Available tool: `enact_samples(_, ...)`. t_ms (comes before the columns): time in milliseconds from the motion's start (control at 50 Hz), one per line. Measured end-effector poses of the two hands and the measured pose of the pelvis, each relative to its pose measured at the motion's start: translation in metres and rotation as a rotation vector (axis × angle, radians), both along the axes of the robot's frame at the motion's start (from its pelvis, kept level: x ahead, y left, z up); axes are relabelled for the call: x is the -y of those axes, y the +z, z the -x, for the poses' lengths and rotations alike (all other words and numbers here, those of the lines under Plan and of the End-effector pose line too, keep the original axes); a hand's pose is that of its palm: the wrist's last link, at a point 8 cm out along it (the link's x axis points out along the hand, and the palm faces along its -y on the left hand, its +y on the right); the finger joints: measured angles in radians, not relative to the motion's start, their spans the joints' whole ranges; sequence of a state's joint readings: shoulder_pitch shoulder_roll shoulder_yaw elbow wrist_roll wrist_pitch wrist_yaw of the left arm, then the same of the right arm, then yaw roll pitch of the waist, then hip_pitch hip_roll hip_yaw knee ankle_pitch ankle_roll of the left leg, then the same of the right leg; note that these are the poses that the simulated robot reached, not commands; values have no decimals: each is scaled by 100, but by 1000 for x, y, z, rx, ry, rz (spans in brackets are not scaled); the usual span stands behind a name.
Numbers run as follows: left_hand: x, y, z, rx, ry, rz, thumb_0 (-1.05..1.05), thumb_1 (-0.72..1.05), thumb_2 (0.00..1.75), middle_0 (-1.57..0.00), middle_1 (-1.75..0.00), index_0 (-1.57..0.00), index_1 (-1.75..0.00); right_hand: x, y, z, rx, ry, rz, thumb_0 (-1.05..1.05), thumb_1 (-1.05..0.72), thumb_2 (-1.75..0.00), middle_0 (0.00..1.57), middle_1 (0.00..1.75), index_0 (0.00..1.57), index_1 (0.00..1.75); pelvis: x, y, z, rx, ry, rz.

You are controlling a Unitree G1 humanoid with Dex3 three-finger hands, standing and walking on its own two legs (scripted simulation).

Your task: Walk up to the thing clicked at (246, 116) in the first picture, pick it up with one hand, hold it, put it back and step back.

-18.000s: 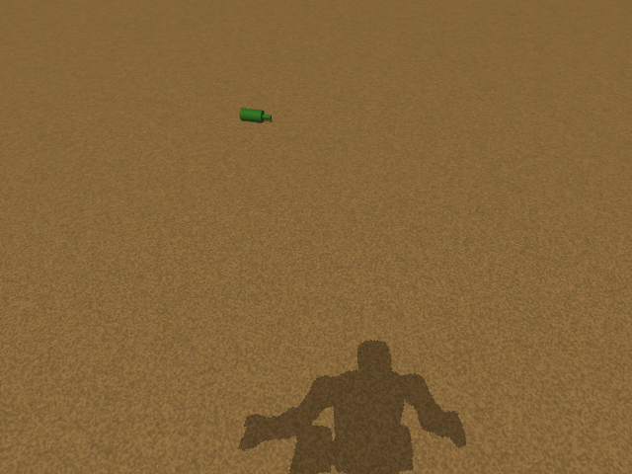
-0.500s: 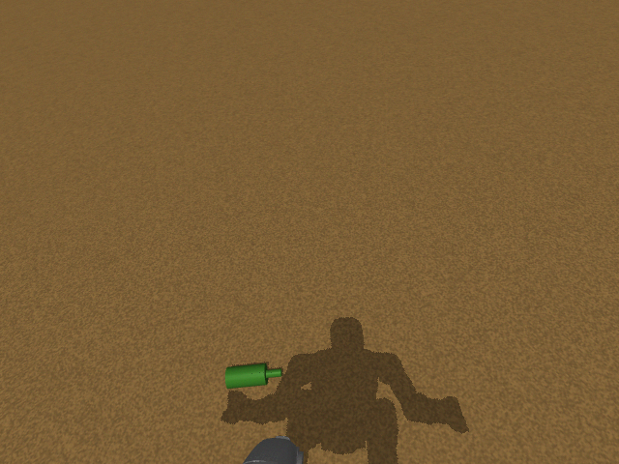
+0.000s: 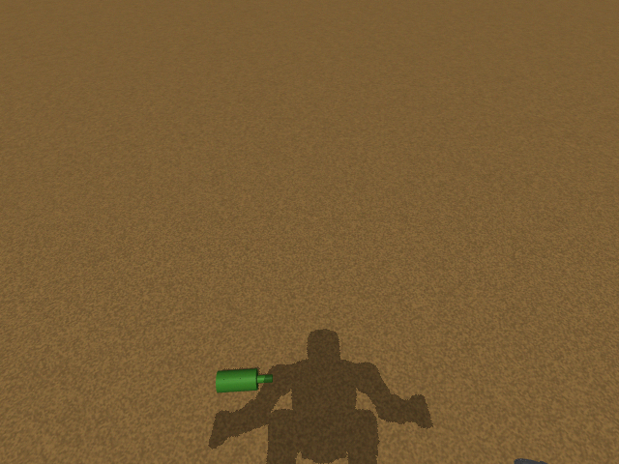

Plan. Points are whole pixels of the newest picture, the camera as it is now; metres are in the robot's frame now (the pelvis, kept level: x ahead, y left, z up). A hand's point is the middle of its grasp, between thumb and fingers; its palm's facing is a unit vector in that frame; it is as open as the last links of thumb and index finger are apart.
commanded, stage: stand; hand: left
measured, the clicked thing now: (245, 380) +0.49 +0.23 -0.74
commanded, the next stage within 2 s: rise first in 1.86 s
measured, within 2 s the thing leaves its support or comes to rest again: neither
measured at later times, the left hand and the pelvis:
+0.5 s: hand out of the picture +0.12 +0.25 -0.14, palm faces -0.04 -0.94 -0.35, open 7.4 cm; pelvis +0.02 +0.00 +0.01, yaw -1 degrees
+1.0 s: hand out of the picture +0.11 +0.25 -0.15, palm faces -0.04 -0.94 -0.34, open 7.4 cm; pelvis +0.03 +0.00 +0.01, yaw -1 degrees
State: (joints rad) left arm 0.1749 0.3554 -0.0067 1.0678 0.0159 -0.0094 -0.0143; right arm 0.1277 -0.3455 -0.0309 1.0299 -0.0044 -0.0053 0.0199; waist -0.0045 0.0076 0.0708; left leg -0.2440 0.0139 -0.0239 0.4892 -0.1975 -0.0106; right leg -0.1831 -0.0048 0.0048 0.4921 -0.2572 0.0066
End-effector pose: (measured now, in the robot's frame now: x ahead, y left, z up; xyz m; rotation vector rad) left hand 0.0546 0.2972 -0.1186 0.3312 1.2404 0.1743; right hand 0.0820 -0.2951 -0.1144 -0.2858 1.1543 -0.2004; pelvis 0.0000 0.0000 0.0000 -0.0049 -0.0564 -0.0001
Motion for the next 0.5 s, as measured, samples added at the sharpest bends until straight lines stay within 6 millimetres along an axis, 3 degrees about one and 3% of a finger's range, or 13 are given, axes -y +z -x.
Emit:
enact_samples(120, 3, 5, -2, -10, 17, 3, 1, 90, 90, -21, -30, -20, -30, 6, 2, -1, -30, -2, 4, 0, -90, -90, 20, 30, 20, 30, 3, 6, -8, -6, -2, -1)
enact_samples(500, 3, 13, -55, 49, -9, -7, 1, 90, 90, -21, -30, -20, -30, 9, 6, -10, -63, -24, 13, 0, -90, -90, 20, 30, 20, 30, 5, 11, -22, -21, -10, -2)
